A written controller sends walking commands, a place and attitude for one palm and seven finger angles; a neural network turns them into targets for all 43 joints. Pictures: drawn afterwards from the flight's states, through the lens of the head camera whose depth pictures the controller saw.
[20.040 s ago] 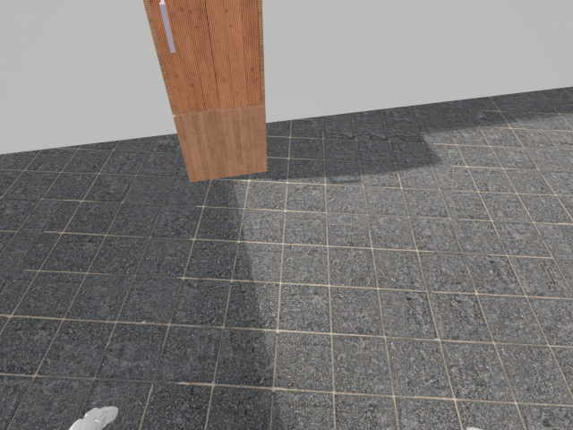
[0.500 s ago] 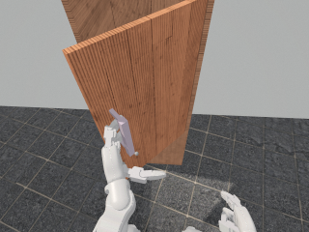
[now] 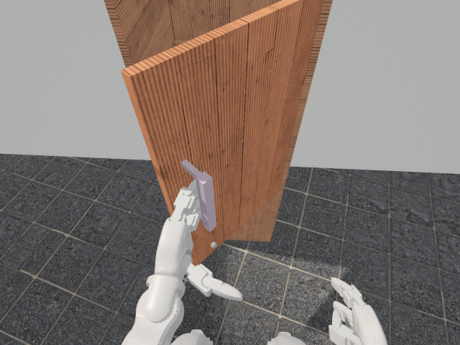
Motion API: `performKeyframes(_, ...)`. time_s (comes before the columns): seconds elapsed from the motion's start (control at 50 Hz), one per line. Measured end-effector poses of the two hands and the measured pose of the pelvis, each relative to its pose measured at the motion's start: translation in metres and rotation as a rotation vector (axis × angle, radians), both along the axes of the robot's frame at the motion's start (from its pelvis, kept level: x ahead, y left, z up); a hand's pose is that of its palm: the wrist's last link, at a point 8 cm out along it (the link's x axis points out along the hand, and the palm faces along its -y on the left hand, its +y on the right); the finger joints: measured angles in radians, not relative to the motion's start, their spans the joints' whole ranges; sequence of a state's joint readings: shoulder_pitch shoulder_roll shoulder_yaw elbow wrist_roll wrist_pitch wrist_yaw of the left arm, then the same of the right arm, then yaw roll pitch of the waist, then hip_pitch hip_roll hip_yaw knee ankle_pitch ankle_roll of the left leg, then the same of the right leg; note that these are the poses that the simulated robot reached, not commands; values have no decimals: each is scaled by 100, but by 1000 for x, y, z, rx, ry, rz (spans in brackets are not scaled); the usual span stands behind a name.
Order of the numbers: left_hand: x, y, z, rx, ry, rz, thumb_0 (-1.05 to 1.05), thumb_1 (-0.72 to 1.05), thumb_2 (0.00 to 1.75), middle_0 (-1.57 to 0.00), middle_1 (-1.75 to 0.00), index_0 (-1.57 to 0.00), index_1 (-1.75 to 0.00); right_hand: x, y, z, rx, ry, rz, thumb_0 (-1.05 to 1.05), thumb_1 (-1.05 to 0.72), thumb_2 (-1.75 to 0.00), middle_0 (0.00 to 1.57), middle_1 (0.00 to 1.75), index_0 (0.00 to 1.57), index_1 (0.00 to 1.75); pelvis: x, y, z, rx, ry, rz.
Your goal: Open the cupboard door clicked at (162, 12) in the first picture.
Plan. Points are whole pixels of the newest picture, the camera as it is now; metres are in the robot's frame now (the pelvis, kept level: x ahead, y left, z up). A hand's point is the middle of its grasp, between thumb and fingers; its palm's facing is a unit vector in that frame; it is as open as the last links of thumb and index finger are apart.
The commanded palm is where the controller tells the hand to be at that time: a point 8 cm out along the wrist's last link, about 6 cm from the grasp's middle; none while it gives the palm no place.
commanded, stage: slide the hand sideways off the handle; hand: left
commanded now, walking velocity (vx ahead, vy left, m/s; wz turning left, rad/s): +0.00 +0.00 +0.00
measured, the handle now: (199, 198) +0.35 +0.08 +0.06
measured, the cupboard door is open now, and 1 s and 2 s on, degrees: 48 48 48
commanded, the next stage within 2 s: draw the hand back to the body in 0.76 s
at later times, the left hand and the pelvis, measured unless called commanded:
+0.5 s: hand (177, 270) +0.23 +0.10 +0.05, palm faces -0.04 -1.00 -0.03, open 16.3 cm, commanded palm +0.19 +0.16 +0.06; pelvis +0.03 -0.01 -0.01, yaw +0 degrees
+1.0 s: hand (151, 283) +0.20 +0.13 +0.07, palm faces -0.07 -1.00 -0.06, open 16.3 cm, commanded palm +0.17 +0.19 +0.08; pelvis +0.02 -0.01 -0.02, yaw +1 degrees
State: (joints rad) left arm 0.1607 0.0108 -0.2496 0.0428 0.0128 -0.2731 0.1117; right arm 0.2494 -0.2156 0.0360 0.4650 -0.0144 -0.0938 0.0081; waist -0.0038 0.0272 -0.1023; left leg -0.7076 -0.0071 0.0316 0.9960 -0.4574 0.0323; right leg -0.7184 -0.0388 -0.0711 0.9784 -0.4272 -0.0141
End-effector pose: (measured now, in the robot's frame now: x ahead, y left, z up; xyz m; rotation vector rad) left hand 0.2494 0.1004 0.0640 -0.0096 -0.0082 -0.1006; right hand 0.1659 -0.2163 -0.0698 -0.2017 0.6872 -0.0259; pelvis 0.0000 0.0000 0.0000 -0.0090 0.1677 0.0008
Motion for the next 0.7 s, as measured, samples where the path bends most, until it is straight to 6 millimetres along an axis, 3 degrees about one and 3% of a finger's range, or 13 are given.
performKeyframes(0.3, -29, 34, 1, 23, 39, 61, -1, -50, 30, -15, -30, -15, -30, 28, 7, 0, 15, -23, 27, 1, -91, -90, 20, 30, 20, 30, 17, -3, -3, -10, 21, 7)
performKeyframes(0.48, -40, 49, -6, 42, 84, 52, -1, -50, 30, -15, -30, -15, -30, 39, -4, -5, -3, -24, 17, 1, -91, -90, 20, 30, 20, 30, 25, -10, -9, -11, 48, 10)
performKeyframes(0.7, -61, 69, -2, 45, 74, 61, -1, -50, 30, -15, -30, -15, -30, 42, -19, -7, -21, -43, -15, 2, -91, -90, 20, 30, 20, 30, 28, -16, -14, -17, 61, 17)
